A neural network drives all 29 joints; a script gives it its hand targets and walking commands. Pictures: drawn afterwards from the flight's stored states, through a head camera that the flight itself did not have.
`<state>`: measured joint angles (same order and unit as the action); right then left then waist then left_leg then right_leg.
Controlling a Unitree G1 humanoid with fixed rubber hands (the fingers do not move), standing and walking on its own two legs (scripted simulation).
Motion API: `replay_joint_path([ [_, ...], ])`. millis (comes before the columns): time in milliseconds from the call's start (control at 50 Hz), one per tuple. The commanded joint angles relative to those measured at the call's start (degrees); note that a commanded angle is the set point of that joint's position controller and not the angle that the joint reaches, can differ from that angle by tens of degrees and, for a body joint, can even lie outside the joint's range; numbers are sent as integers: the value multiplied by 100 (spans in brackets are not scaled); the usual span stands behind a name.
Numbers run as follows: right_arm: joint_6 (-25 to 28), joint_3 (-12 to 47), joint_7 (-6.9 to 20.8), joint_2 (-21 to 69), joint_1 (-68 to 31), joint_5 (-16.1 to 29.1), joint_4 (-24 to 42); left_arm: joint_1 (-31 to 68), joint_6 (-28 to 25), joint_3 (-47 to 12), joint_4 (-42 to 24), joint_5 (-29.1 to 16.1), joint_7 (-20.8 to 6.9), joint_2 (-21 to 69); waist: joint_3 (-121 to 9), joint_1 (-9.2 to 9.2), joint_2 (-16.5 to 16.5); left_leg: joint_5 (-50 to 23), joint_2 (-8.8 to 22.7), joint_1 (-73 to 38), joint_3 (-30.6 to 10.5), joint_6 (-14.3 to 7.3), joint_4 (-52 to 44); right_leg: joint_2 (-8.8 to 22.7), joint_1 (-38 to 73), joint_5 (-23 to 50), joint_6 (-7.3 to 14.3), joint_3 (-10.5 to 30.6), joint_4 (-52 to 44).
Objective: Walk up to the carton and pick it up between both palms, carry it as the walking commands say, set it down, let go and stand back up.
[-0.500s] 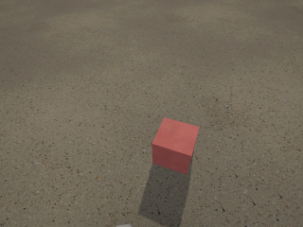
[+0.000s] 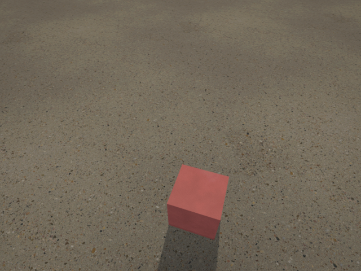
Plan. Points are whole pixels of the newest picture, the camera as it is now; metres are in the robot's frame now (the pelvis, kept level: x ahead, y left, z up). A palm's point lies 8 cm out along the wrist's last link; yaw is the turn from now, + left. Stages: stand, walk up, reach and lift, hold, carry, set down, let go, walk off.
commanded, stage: walk up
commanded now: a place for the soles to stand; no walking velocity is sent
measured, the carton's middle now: (197, 201) +0.61 -0.08 -0.62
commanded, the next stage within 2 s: none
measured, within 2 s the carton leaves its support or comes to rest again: neither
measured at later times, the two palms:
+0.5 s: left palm (55, 244) +0.22 +0.32 -0.11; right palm (325, 264) +0.19 -0.32 -0.09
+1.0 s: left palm (74, 209) +0.30 +0.29 -0.08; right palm (305, 228) +0.27 -0.31 -0.09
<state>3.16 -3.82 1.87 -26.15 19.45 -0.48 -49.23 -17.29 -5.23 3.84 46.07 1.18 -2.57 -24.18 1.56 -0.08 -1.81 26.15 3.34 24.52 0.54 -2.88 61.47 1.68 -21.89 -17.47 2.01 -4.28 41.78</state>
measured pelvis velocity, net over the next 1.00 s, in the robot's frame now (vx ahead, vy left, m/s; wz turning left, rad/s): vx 0.17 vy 0.00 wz -0.01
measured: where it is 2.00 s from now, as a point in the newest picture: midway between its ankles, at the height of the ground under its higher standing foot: outside the picture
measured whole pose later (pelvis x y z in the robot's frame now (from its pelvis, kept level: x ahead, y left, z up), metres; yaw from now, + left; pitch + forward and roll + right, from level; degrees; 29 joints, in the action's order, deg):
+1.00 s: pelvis +0.17 +0.00 +0.02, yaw +0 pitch -2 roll +1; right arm 1.7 -0.4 -0.2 -21.3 2.8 0.1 -63.0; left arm -0.6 -0.9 0.3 61.7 -0.3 -0.5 -20.4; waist 4.3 -0.5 -0.1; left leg 15.0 2.8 10.8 2.0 2.2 27.7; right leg 1.7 -15.6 -12.2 0.2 -1.7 29.5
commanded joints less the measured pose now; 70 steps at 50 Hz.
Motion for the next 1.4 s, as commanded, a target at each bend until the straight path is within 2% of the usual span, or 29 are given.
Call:
replay_joint_path([
  [0, 236, -228, -41, -1068, -201, -3, 554, -429, -73, 464, -319, -85, 150, -1631, 588, 252, 980, -278, 366, 2031, -277, 72, -69, 1803, 1121, -1261, 1392, 2730, -2478],
  [80, 264, -297, 94, -1016, -37, -9, 444, -126, -50, 451, -465, -31, 91, -1702, 349, 65, 1080, -456, 163, 406, 155, 119, -1344, 1453, 316, -480, 1183, 1687, -2329],
  [100, 270, -301, 119, -945, 168, 30, 388, 32, -31, 451, -462, -30, 55, -1816, 194, 8, 1583, -776, 80, -110, 312, 50, -1715, 1382, 45, -852, 1126, 1430, -2304],
  [140, 365, -398, 50, -963, 658, -40, 164, 511, 51, 335, -610, -71, 7, -1467, -52, -415, 706, -1675, -341, -1458, 749, 173, -2355, 855, -876, -1304, 848, 832, -1492],
  [160, 385, -438, -28, -1008, 940, -81, 125, 502, 101, 242, -552, -93, -25, -1243, 33, -514, 681, -1252, -395, -1872, 698, 114, -2785, 623, -1109, -1164, 735, 509, -717],
  [180, 435, -554, -138, -1438, 1296, -146, 23, 332, 105, 90, -704, -102, 2, -799, -279, -671, -802, 19, 670, -2523, -1306, -261, -3651, 167, -1855, -868, 304, 186, 1014],
  [200, 420, -548, -185, -1637, 1054, -153, 274, 309, 136, 9, -653, -121, 86, -616, 126, -490, -1153, 1194, 1788, -2332, -3495, -928, -4682, -364, -2543, -1211, 39, 309, 2120],
  [220, 418, -613, -205, -1890, 804, -39, 448, 112, 228, 125, -579, -74, 132, -1058, 29, -469, -415, 1119, 2339, -2035, -3946, -1220, -4726, -103, -2309, -1106, -33, 1023, 2484],
  [260, 346, -550, -238, -1693, 83, 31, 657, -242, 263, 241, -246, -77, 157, -1422, 10, -88, -278, 955, 2037, -1643, -3007, -1237, -4450, 218, -2031, -763, -57, 1112, 2288],
  [280, 316, -480, -212, -1640, -20, -44, 610, -274, 232, 209, -99, -98, 171, -1319, 192, -19, -715, 580, 1613, -1163, -2328, -1073, -4281, 163, -1713, -719, -72, 967, 1920],
  [320, 290, -454, -226, -1409, 26, -81, 584, -282, 253, 198, 27, -61, 140, -1275, 108, -68, -581, -894, 1573, -797, -1727, -1007, -4100, 167, -968, -813, -112, 774, 1446],
  [360, 215, -363, -225, -1304, -336, -88, 542, -372, 269, 144, 120, -111, 120, -1058, -30, 32, -1076, -1713, 1253, -299, -732, -891, -3638, 173, -128, -422, -111, 405, 563],
  [400, 186, -221, -227, -1073, -568, 16, 520, -254, 227, 141, 347, -110, 208, -903, 106, 255, -609, -3114, 1292, 197, -684, -711, -3004, -30, 840, 286, 7, 208, -331],
  [440, 87, -154, -228, -926, -538, 20, 529, -108, 257, 239, 249, -83, 252, -1211, -268, 221, -328, -1525, 863, 202, -220, -313, -2420, 149, 1087, 664, 203, 645, -891],
  [460, 40, -104, -235, -782, -329, 83, 511, 102, 200, 292, 155, -43, 267, -1523, -589, 109, 472, -721, 412, 279, 172, -59, -1624, 938, 1111, 571, 351, 1915, -1419],
  [480, -53, -131, -276, -725, -422, 111, 456, 553, 208, 254, 104, -39, 256, -1674, -436, -50, 906, 211, 55, 98, 89, 55, -1347, 1516, 391, -645, 833, 2939, -1927],
  [500, -109, -217, -289, -983, -301, 131, 216, 721, 245, 228, 157, -36, 253, -1700, -227, -93, 855, 428, 28, -426, 44, 66, -1278, 1623, -215, -988, 1150, 2894, -1887],
  [560, 8, -99, -299, -776, -327, 42, -119, 1018, 273, 25, 179, -93, 284, -1209, -144, -185, 542, -807, 43, -835, -191, -54, -2553, 985, -415, 283, 575, 1782, -1221],
  [620, 75, -53, -270, -1096, -911, 74, -298, 973, 299, -40, 581, -153, 261, -1042, -368, 33, 404, -1260, 609, -626, -737, -167, -2940, 429, 361, 838, 176, 1007, -860],
  [640, 76, -13, -264, -950, -997, 84, -286, 1067, 277, 20, 629, -114, 261, -1124, -613, -1, 789, -1662, 489, -694, -536, -99, -2800, 548, 658, 1268, 249, 1031, -864],
  [740, 34, 45, -301, -841, -1148, 86, -684, 1431, 268, -22, 886, -206, 288, -1025, -695, 41, 496, -2048, 404, -1037, -298, 23, -3114, 748, 782, 1924, 272, 1121, -1064],
  [860, 7, 103, -295, -784, -1602, 91, -944, 1772, 342, -108, 1092, -178, 257, -938, -679, 11, 45, -2105, 491, -1236, -365, 62, -3714, 591, 1079, 1645, 70, 908, -1447],
  [940, -57, 126, -249, -704, -1719, 43, -1137, 2033, 338, -104, 1254, -140, 274, -926, -552, -38, 504, -1794, 398, -1343, -310, 128, -3868, 697, 1133, 1351, 57, 1031, -1889],
  [1060, -73, 115, -225, -575, -1851, 48, -1270, 1992, 354, -72, 1348, -127, 221, -800, -548, -34, 335, -1459, 394, -1555, -234, 168, -4147, 699, 1312, 883, 24, 1076, -2369],
  [1220, -32, 176, -209, -686, -1972, 33, -1388, 1846, 380, -31, 1609, -140, 232, -822, -489, 26, 101, -1940, 534, -1460, -339, 213, -4607, 604, 1684, 1570, -76, 752, -2298],
  [1260, -54, 152, -227, -577, -1961, 18, -1416, 1854, 397, -79, 1655, -130, 235, -779, -491, -1, 136, -1766, 533, -1551, -375, 156, -4592, 578, 1556, 1139, -39, 778, -2383],
  [1280, -339, -292, -45, -1276, -2153, -330, -795, 623, 255, 213, 1538, -122, 481, -1656, -152, 273, -101, -826, 29, -1098, 316, 177, -3261, 1023, 1360, 743, 198, 1592, -2457],
  [1320, -616, -247, 89, -825, -1926, -410, -465, 20, 170, 418, 1577, -39, 685, -1984, -324, 308, 144, 96, -198, 477, -259, 205, -1415, 2054, 2143, -57, 933, 3330, -2792],
  [1380, -700, -289, 185, -709, -1780, -298, -194, 665, 113, 372, 999, 15, 780, -1588, -250, -2, 1106, 214, 232, 673, -778, 156, -827, 1751, 1794, 1458, 1044, 2514, -2223],
])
